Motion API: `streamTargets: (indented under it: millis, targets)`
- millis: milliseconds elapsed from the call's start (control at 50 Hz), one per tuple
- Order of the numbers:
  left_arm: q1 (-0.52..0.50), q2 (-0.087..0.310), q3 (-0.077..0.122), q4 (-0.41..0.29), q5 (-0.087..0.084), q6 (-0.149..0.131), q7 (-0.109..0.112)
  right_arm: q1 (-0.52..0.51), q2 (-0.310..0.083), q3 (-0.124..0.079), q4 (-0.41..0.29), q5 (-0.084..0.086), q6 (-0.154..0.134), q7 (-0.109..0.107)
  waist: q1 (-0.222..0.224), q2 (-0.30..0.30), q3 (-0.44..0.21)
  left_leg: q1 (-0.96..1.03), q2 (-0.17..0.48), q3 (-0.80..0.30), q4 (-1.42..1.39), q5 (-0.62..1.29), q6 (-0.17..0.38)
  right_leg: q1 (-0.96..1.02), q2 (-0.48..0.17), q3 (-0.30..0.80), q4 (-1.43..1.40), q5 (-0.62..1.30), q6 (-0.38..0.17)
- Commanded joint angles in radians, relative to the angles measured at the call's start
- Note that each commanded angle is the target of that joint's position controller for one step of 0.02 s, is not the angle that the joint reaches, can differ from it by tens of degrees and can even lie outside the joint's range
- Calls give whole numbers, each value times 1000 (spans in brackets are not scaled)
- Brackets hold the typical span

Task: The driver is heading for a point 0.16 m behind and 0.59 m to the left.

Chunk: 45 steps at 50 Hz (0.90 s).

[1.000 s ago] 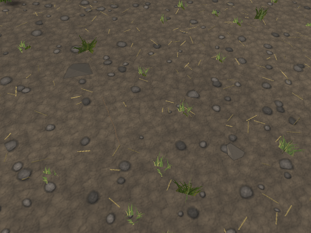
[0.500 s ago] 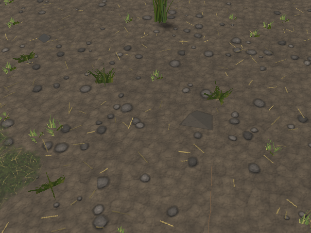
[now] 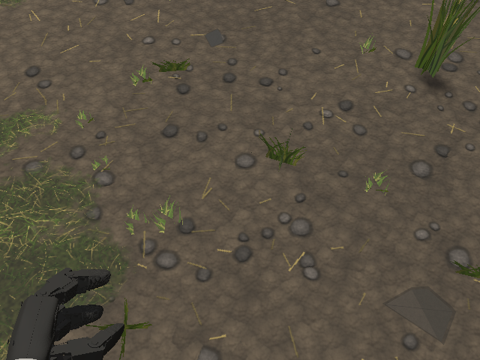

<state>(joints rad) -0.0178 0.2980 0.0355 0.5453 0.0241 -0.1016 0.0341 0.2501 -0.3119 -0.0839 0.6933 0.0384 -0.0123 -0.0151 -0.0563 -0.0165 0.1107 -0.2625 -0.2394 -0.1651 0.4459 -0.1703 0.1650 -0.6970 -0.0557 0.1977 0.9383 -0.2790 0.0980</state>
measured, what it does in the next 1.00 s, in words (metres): walks ahead, turning left: right foot, then left foot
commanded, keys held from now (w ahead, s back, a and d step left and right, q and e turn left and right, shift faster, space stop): q+shift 0.22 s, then w+q+shift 0.56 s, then w+shift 0.22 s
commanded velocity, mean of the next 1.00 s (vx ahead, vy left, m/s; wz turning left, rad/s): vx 0.61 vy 0.00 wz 0.92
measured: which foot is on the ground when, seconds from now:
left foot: down 0.00-0.14, up 0.16-0.54, down 0.56-0.94, up 0.96-1.00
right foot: up 0.00-0.12, down 0.14-0.52, up 0.54-0.90, down 0.92-1.00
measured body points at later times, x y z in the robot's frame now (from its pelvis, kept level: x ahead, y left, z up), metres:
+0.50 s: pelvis +0.18 -0.04 +0.01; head +0.17 -0.01 +0.45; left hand +0.14 +0.29 -0.10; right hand +0.44 -0.22 -0.06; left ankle +0.12 +0.05 -0.70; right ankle +0.28 -0.14 -0.73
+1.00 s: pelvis +0.41 +0.14 -0.02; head +0.42 +0.17 +0.43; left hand +0.30 +0.45 -0.10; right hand +0.66 -0.02 -0.14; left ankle +0.18 +0.07 -0.65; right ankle +0.53 +0.11 -0.73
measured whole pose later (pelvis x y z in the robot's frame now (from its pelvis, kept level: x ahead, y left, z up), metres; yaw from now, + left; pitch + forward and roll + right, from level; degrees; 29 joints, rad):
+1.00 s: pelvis +0.41 +0.14 -0.02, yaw +53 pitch +2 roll -2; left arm 0.15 0.31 0.05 0.66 0.05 -0.05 -0.01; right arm 0.39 -0.33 -0.06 0.81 -0.02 -0.06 0.01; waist -0.04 0.03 0.01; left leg -0.21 -0.09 -0.18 1.13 -0.39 0.12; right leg -0.43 0.01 -0.06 0.66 -0.27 -0.02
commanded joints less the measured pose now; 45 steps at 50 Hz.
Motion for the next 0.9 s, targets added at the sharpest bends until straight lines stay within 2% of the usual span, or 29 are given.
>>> streamTargets:
  millis: [20, 80, 120, 140, 160, 180, 200, 220, 240, 280, 300, 360, 420, 440, 460, 480, 500, 520, 540, 560, 580, 600, 620, 660, 700, 760, 840, 880, 900]
  targets:
    - [65, 48, 21, -37, -8, 7, -8, -53, -157, -57, -77, 13, 31, -43, 50, 23, -238, -130, 113, -158, 8, 599, -27, 340, 171, -162, -274, 249, 0]
    - [-5, 78, 38, -61, -29, 9, -18, -33, -121, -50, -74, 3, 49, -53, 30, 115, -213, -118, 111, -268, 66, 322, -85, 410, 195, -107, -424, 343, -7]
    - [52, 108, 56, -42, -23, 5, -12, -81, -85, -39, -100, -8, 43, -46, 78, 147, -222, -58, 105, -302, 206, 209, -104, 478, 138, -57, -539, 422, -36]
    - [157, 107, 56, -16, -7, 3, -4, -80, -45, -24, -113, -12, 41, -35, 120, 84, -312, -83, 70, -231, 434, 8, -138, 668, 21, -1, -591, 567, -98]
    - [209, 123, 50, -28, 5, 16, 10, -21, 29, 3, -127, -41, 42, -31, 95, -68, -421, -254, -1, -119, 678, -557, -170, 916, -215, 201, -457, 993, -196]
    - [231, 149, 55, -10, 11, 27, 7, 183, -70, -9, -140, -14, 32, 4, -10, -253, -585, -371, 51, -130, 914, -619, -205, 1042, -509, 541, -449, 915, -432]
    - [136, 122, 66, -47, 4, 37, 12, 143, -176, -35, -106, -5, 39, 12, 19, -181, -523, -394, 158, -64, 992, -482, -250, 920, -454, 548, -509, 606, -452]
    - [99, 52, 46, -63, 5, 50, 20, 31, -218, -50, -107, 1, 56, 5, 58, -80, -376, -423, 193, -14, 1010, -380, -270, 799, -326, 349, -527, 409, -384]
    - [92, 50, 38, -64, 0, 69, 23, 3, -200, -47, -115, -5, 72, -8, 52, -13, -333, -420, 217, 23, 982, -296, -266, 697, -250, 260, -578, 147, -313]
    - [85, 112, 57, -36, -15, 84, 24, 13, -139, -30, -144, -11, 78, -8, 22, -84, -224, -369, 253, 110, 861, -248, -233, 490, -169, 138, -686, -103, -249]
    - [115, 126, 66, -19, -19, 79, 22, 17, -109, -19, -146, -13, 69, -4, 32, -111, -219, -347, 257, 150, 820, -255, -216, 466, -151, 92, -721, -186, -241]
    - [143, 160, 90, 18, -38, 54, 9, -1, -97, -10, -138, -19, 42, 5, 48, -129, -218, -291, 314, 174, 665, -252, -168, 454, -198, 48, -801, -322, -255]
    - [105, 186, 107, 36, -56, 37, -6, 21, -107, -15, -104, -19, 36, 10, 20, -130, -194, -156, 339, 197, 495, -221, -126, 392, -227, -34, -846, -340, -240]
    - [151, 171, 91, 52, 17, 62, -25, 4, -94, 3, -129, -109, 57, 76, 15, -47, -237, -8, 267, 251, 421, -273, -94, 301, -224, -156, -823, -310, -189]
    - [115, 186, 97, 55, 29, 77, -30, 30, -87, -1, -119, -88, 64, 101, -9, -132, -223, 48, 248, 297, 382, -266, -85, 277, -202, -223, -815, -297, -157]
    - [80, 186, 95, 47, 28, 88, -32, 61, -97, -2, -108, -66, 67, 109, -27, -162, -199, 82, 244, 325, 327, -253, -78, 260, -203, -263, -797, -298, -133]
    - [42, 181, 92, 37, 25, 98, -32, 113, -92, 1, -89, -54, 67, 109, -60, -141, -165, 146, 238, 357, 227, -206, -71, 217, -195, -310, -741, -325, -108]
    - [31, 151, 84, 36, 24, 108, -30, 193, -88, 1, -46, -54, 63, 101, -92, -38, -130, 233, 214, 349, 122, -207, -59, 149, -155, -374, -567, -361, -90]
    - [38, 92, 66, 44, 29, 118, -32, 297, -91, -4, 16, -56, 52, 82, -138, 183, -84, 328, 216, 215, 52, -284, -19, 1, -65, -447, -168, -399, -75]
    - [12, -47, 13, 20, 41, 131, -39, 289, -112, 14, -19, -53, 38, 73, -114, 304, 7, 258, 389, -153, 56, -543, 31, -291, 2, -384, 225, -396, -68]
    - [-40, -65, -5, -88, 34, 116, -42, 168, -191, 8, -110, -59, 27, 47, -57, 263, -12, 218, 526, -555, -200, -667, 139, -449, 21, -224, 276, -263, -40]
    - [-113, 34, 13, -138, 39, 87, -50, 138, -245, -25, -120, -85, 26, 18, -65, 184, -3, 200, 586, -715, -380, -813, 196, -484, -16, -154, 254, -139, -21]
    - [-84, 113, 32, -106, 40, 70, -58, 111, -238, -26, -118, -87, 18, 5, -35, 119, -3, 193, 552, -625, -353, -716, 184, -421, -30, -140, 199, -36, -7]
    - [22, 153, 42, -32, 35, 79, -62, 106, -195, -13, -105, -75, -9, 12, 4, 98, -26, 128, 431, -394, -300, -481, 134, -225, -40, -172, 99, 47, 15]
    - [12, 140, 39, -20, 19, 98, -73, 154, -163, -5, -65, -65, -35, 20, -2, 74, -26, 119, 383, -307, -306, -343, 120, -119, -27, -184, 16, 106, 14]
    - [-63, 89, 18, -26, 3, 101, -81, 189, -167, -17, -31, -56, -44, 23, -31, 74, -23, 167, 342, -254, -271, -198, 110, -54, 12, -195, -151, 160, 1]
    - [-110, 69, 10, -45, -6, 85, -83, 195, -157, -17, 12, -46, -59, 16, -39, 134, -26, 176, 380, -244, -269, 15, 86, 144, 25, -220, -324, 197, -51]
    - [42, 101, 29, -3, 0, 73, -67, 163, -171, -17, 29, -50, -70, 20, 38, 144, -88, 170, 385, -204, -157, 404, 45, 383, 73, -258, -356, 115, -94]
    - [227, 138, 50, 52, 4, 68, -48, 146, -182, -20, 41, -54, -71, 24, 136, 91, -186, 139, 334, -135, 75, 602, 18, 599, 100, -281, -367, 63, -121]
